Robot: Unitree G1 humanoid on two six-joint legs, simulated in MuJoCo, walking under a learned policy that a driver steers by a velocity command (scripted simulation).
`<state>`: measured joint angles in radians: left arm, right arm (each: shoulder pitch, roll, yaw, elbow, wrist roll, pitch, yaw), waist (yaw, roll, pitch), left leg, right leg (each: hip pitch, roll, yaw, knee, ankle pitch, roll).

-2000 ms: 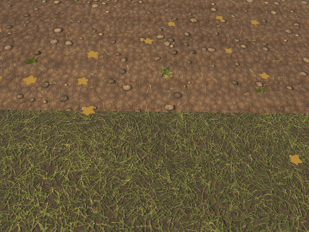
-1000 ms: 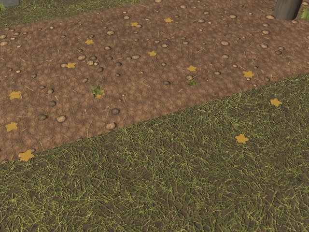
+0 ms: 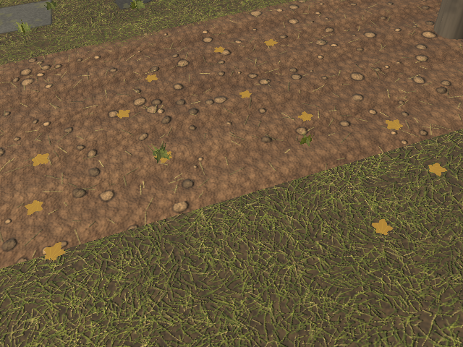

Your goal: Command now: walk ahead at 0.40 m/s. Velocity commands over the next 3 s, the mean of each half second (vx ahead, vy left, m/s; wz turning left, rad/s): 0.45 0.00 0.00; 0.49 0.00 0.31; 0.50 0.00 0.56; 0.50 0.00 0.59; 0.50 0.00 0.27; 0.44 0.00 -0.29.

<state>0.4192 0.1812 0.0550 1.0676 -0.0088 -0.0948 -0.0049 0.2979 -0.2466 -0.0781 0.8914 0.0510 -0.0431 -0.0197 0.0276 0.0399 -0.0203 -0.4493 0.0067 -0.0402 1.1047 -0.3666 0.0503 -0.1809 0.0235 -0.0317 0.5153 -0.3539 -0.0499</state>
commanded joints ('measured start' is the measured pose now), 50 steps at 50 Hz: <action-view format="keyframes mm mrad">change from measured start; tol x32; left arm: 1 66 85 -7 -23 3 -8 -5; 18 240 14 -35 -14 0 -6 0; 39 -648 165 26 -391 4 -55 -69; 50 -139 243 54 -210 -12 -21 -62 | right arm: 1 -102 -77 -15 -86 -27 -41 14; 12 -380 -27 22 -210 -21 -21 53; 17 167 -243 -52 -59 -27 -36 52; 50 208 -112 -14 -45 -23 16 -44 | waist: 1 8 -141 131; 16 -235 -174 -41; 18 -115 264 -329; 21 -65 -9 48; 50 17 1 -24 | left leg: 1 -412 99 -32 3 173 9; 15 293 -82 116 -380 308 42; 18 861 374 -699 -715 193 346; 22 253 259 -322 -890 296 247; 27 243 200 -195 -1001 332 226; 38 736 268 -389 -750 190 210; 44 104 124 -230 -633 -52 112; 50 319 43 -216 87 105 -25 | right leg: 1 223 -269 362 -319 169 -111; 15 68 -203 61 -32 986 -94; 16 20 -181 62 202 928 -57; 18 -443 76 163 881 -227 -11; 20 -604 -20 170 958 -107 -42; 33 -442 -145 99 361 504 57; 38 -1010 -171 205 223 414 26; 50 72 -187 144 -224 946 83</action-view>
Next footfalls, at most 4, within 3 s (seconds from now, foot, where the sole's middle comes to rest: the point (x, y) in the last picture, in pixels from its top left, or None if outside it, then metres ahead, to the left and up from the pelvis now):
0.32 left None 0.30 0.12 -0.77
1.02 right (322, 307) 0.74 -0.21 -0.95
1.52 left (230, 256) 0.94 0.11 -0.95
2.06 right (222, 191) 1.27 0.15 -0.95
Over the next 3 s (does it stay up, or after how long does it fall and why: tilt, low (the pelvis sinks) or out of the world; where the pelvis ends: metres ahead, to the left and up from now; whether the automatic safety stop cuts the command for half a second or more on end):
stays up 1.34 0.49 -0.18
